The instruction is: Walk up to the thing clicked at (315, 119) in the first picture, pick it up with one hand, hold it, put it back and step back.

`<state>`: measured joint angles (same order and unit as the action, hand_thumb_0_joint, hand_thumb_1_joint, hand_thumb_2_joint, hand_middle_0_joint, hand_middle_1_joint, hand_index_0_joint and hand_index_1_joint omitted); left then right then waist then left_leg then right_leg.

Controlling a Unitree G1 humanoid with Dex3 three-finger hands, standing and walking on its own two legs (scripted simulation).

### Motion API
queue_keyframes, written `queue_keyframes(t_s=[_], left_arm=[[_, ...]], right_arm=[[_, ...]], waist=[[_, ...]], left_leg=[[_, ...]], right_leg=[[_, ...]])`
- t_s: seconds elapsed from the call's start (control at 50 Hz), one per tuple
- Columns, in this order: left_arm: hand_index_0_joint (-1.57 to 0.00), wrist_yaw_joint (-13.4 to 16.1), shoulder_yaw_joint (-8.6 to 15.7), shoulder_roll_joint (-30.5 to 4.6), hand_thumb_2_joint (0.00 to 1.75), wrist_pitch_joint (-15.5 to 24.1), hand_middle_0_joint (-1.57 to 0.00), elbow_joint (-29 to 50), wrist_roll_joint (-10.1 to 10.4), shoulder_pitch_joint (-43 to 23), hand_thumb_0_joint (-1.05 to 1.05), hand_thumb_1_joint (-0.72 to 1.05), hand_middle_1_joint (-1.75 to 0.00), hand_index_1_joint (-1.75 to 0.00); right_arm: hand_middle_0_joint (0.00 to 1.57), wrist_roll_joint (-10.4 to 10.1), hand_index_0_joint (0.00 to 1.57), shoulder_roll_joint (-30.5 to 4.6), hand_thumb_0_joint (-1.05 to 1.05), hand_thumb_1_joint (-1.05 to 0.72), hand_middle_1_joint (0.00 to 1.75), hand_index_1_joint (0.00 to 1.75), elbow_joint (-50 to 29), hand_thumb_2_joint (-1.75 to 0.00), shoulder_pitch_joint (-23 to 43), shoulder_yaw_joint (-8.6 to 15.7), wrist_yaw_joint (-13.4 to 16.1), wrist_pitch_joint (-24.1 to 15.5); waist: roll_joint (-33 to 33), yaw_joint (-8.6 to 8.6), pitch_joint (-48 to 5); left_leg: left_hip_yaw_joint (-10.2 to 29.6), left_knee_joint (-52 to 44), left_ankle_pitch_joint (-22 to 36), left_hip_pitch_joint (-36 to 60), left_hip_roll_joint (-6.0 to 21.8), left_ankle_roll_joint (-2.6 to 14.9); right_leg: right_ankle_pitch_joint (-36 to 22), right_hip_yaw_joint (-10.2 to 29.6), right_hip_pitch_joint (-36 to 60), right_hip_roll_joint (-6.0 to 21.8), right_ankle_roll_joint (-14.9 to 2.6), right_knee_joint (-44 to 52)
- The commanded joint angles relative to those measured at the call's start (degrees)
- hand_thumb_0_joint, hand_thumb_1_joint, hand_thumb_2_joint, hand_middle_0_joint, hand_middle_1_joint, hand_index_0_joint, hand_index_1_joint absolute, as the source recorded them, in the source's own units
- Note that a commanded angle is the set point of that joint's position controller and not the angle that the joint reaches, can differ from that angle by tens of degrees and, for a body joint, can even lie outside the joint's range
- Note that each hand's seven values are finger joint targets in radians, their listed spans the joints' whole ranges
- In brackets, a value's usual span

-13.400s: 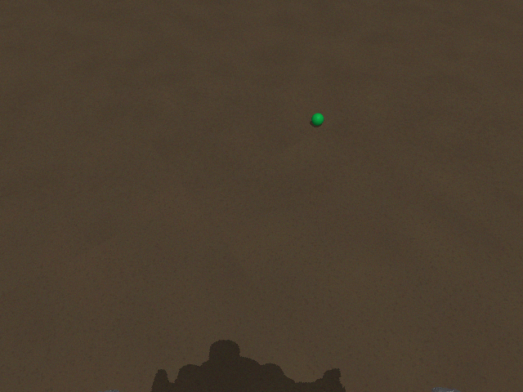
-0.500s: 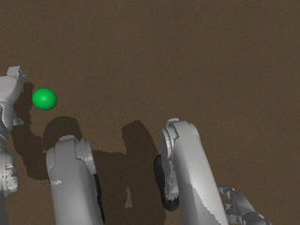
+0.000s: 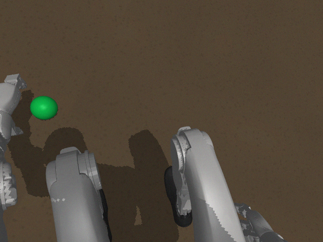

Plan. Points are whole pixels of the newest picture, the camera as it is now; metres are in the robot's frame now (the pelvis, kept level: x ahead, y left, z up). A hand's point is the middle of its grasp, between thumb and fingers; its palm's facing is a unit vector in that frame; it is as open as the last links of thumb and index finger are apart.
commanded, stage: approach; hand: left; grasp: from above
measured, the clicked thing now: (44, 107) +0.48 +0.28 -0.29
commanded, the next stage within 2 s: close in in 0.40 s
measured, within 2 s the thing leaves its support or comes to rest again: neither
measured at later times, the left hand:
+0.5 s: hand (42, 94) +0.48 +0.25 -0.18, palm faces -0.39 -0.08 -0.92, open 13.5 cm
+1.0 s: hand (37, 109) +0.45 +0.27 -0.21, palm faces -0.44 -0.10 -0.89, open 13.9 cm
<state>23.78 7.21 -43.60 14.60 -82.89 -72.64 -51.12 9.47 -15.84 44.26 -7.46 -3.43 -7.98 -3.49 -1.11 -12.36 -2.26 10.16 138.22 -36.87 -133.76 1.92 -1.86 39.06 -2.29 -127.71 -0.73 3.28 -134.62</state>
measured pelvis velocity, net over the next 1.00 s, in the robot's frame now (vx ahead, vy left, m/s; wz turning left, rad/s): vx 0.00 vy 0.00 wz -0.03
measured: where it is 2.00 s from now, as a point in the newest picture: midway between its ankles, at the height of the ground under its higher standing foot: (141, 216)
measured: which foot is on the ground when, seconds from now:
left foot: down 0.00-1.00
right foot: down 0.00-1.00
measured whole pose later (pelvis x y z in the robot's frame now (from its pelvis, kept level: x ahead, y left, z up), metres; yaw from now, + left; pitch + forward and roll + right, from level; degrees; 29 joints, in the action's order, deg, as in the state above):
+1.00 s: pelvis +0.00 +0.00 -0.01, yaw -2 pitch +31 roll -9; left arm 31.0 6.5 -44.3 14.5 -92.0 -75.0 -56.0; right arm 12.7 -17.1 43.1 -6.2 -6.4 -10.5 -7.1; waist -3.5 -16.2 1.1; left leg 12.4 141.9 -38.3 -135.0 1.8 -2.7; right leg 39.5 -3.6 -129.0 -1.7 3.2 -137.2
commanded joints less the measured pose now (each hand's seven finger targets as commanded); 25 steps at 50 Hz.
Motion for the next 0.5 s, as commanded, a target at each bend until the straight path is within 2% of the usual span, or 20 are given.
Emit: queue_keyframes(t_s=[0.0,0.06,0.12,0.16,0.18,0.2,0.22,0.28,0.32,0.34,0.36,0.4,0.42,0.44,0.48], left_arm=[[-0.24,1.99,1.26,-14.71,0.88,-0.32,-0.26,9.10,0.75,-15.98,0.00,-0.37,-0.84,-0.85],[-0.19,1.97,-0.66,-11.76,0.89,-0.19,-0.19,7.56,1.25,-17.74,0.00,-0.41,-0.91,-0.91],[-0.19,2.45,-1.98,-11.17,0.92,0.29,-0.20,9.52,1.20,-21.95,0.00,-0.43,-0.90,-0.91],[-0.18,2.98,-4.13,-7.91,0.92,-0.02,-0.18,7.15,1.12,-23.90,0.00,-0.43,-0.92,-0.92],[-0.17,3.32,-5.38,-6.14,0.94,-0.34,-0.17,5.03,0.85,-24.83,0.00,-0.45,-0.92,-0.93],[-0.16,3.83,-5.59,-5.75,0.94,-0.54,-0.16,4.92,0.87,-26.55,0.00,-0.45,-0.94,-0.94],[-0.15,4.54,-4.70,-7.97,0.94,-0.82,-0.15,4.67,0.61,-28.43,0.00,-0.46,-0.95,-0.95],[-0.17,6.83,-1.35,-12.03,0.94,-2.97,-0.17,0.23,-1.08,-24.55,0.00,-0.45,-0.92,-0.93],[-0.17,7.88,0.24,-13.48,0.94,-4.32,-0.18,-0.76,-1.54,-25.92,0.00,-0.44,-0.91,-0.92],[-0.17,8.03,0.04,-13.09,0.93,-5.28,-0.17,-2.90,-1.54,-23.67,0.00,-0.45,-0.93,-0.93],[-0.17,8.10,0.38,-13.05,0.94,-6.14,-0.18,-3.46,-1.14,-23.82,0.00,-0.44,-0.92,-0.93],[-0.16,8.18,2.03,-15.15,0.93,-7.21,-0.17,-2.30,-0.18,-22.33,0.00,-0.46,-0.93,-0.93],[-0.17,7.90,2.56,-15.60,0.94,-7.71,-0.18,-0.50,0.10,-20.82,0.00,-0.45,-0.92,-0.93],[-0.17,7.36,2.05,-15.62,0.96,-8.34,-0.18,-1.91,0.25,-19.35,0.00,-0.45,-0.93,-0.94],[-0.17,6.35,3.86,-16.91,0.96,-8.63,-0.17,3.16,1.92,-18.41,0.00,-0.46,-0.94,-0.94]], right_arm=[[0.20,-0.25,0.20,-14.24,0.00,-0.90,0.30,0.30,-0.91,-0.89,-10.21,4.93,0.60,-0.63],[0.20,-0.15,0.20,-14.17,0.00,-0.90,0.30,0.30,-0.44,-0.89,-10.91,4.61,0.41,-0.94],[0.20,-0.10,0.20,-14.21,0.00,-0.90,0.30,0.30,-0.16,-0.89,-11.51,4.73,0.59,-1.07],[0.20,0.16,0.20,-14.15,0.00,-0.90,0.30,0.30,0.33,-0.89,-11.92,4.36,0.59,-1.36],[0.20,0.25,0.20,-14.15,0.00,-0.90,0.30,0.30,0.60,-0.89,-12.44,4.16,0.47,-1.64],[0.20,0.49,0.20,-14.40,0.00,-0.89,0.30,0.30,0.58,-0.89,-12.55,3.96,0.51,-1.85],[0.20,0.54,0.20,-14.77,0.00,-0.89,0.30,0.30,0.65,-0.89,-12.71,3.78,0.63,-2.08],[0.20,1.06,0.20,-14.98,0.00,-0.89,0.30,0.30,-0.02,-0.89,-12.27,2.90,0.39,-2.28],[0.20,1.55,0.20,-14.92,0.00,-0.89,0.30,0.30,-0.51,-0.89,-12.17,2.29,0.01,-2.28],[0.20,1.55,0.20,-14.65,0.00,-0.89,0.30,0.30,-1.15,-0.89,-11.51,1.91,-0.26,-2.23],[0.20,1.75,0.20,-14.68,0.00,-0.90,0.30,0.30,-1.23,-0.89,-11.34,1.77,-0.46,-2.32],[0.20,1.64,0.20,-15.03,0.00,-0.90,0.30,0.30,-1.97,-0.89,-10.87,1.61,-0.70,-2.38],[0.20,1.67,0.20,-14.81,0.00,-0.90,0.30,0.30,-2.24,-0.89,-10.24,1.54,-0.82,-2.22],[0.20,1.39,0.20,-14.73,0.00,-0.90,0.30,0.30,-2.25,-0.89,-10.14,1.60,-1.08,-2.25],[0.20,1.06,0.20,-14.64,0.00,-0.90,0.30,0.30,-2.36,-0.89,-10.56,1.97,-1.26,-2.04]], waist=[[17.16,0.27,-38.01],[15.76,-2.03,-35.11],[16.75,-2.70,-37.23],[15.27,-4.32,-35.97],[15.18,-5.67,-34.23],[14.90,-5.98,-34.74],[15.51,-5.91,-35.11],[18.04,-3.49,-36.28],[18.36,-3.92,-37.15],[18.95,-3.39,-36.13],[17.66,-3.67,-36.25],[18.55,-2.68,-37.21],[18.79,-1.40,-39.67],[17.99,-1.84,-38.86],[17.06,-0.53,-41.99]], left_leg=[[-7.61,-14.22,4.76,31.43,-1.44,2.81],[-7.41,-13.55,4.48,29.35,-1.42,2.96],[-7.40,-13.21,4.28,29.68,-1.35,2.86],[-7.03,-12.89,4.00,29.19,-1.21,2.84],[-7.05,-12.49,4.19,28.95,-1.09,2.84],[-6.75,-12.41,4.68,29.72,-1.03,2.78],[-6.71,-12.19,4.72,29.64,-1.03,2.80],[-7.59,-12.20,6.85,30.09,-1.08,2.65],[-7.60,-12.31,6.77,29.68,-1.24,2.82],[-7.97,-12.22,7.00,28.74,-1.19,2.94],[-7.90,-12.25,6.62,28.40,-1.28,3.12],[-8.03,-12.15,7.11,27.90,-1.20,3.30],[-8.24,-12.55,7.50,28.48,-1.29,3.33],[-8.56,-11.61,7.50,26.84,-1.16,3.57],[-8.59,-11.55,8.74,26.65,-1.20,3.80]], right_leg=[[-9.11,-6.88,15.35,-1.45,-4.95,14.75],[-9.26,-7.07,14.52,-1.37,-4.77,14.68],[-9.11,-6.86,15.04,-1.56,-4.76,15.45],[-9.01,-7.32,13.96,-1.70,-4.76,15.27],[-9.61,-7.39,13.50,-1.73,-4.67,15.32],[-10.21,-7.67,13.37,-1.80,-4.62,15.16],[-10.16,-7.72,13.14,-1.76,-4.63,15.01],[-12.08,-7.47,15.29,-1.76,-4.66,14.07],[-12.17,-7.62,15.54,-1.87,-4.76,13.40],[-12.76,-7.31,16.24,-1.97,-4.82,13.35],[-12.39,-7.36,16.01,-2.11,-4.76,13.35],[-12.82,-7.37,17.49,-2.17,-4.75,13.12],[-13.12,-7.05,19.19,-2.41,-4.72,13.27],[-13.59,-6.57,20.29,-2.51,-4.51,13.24],[-14.67,-6.29,22.85,-2.48,-4.23,13.49]])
